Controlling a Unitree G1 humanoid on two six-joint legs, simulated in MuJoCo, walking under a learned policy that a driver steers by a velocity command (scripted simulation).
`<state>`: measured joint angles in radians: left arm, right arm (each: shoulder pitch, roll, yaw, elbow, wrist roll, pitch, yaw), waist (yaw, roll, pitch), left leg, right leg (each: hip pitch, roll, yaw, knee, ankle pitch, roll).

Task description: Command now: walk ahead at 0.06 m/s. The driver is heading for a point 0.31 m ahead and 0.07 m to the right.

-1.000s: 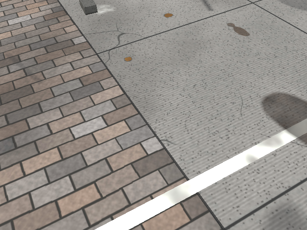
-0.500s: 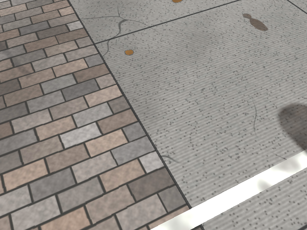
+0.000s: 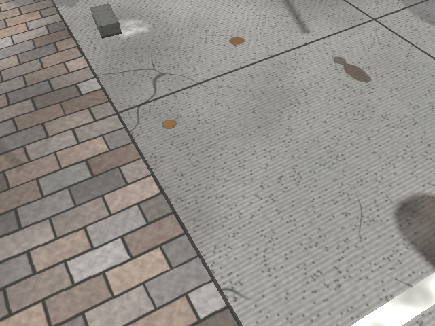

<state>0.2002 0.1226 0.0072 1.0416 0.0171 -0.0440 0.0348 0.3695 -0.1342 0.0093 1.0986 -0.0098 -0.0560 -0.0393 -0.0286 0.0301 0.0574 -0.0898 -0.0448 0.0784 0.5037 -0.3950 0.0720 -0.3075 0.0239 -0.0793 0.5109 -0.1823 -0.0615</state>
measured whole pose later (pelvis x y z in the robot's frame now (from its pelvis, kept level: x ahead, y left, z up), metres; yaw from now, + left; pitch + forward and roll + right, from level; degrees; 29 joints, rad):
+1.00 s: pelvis +0.14 -0.07 +0.00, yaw +1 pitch -1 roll +0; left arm 0.26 0.17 0.04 1.04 0.01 -0.07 0.02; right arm 0.38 -0.16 -0.02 1.09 -0.02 -0.05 -0.02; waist -0.01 0.03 0.07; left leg -0.33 0.01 0.03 1.13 -0.42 0.04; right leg -0.27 0.03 -0.12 0.49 -0.21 -0.08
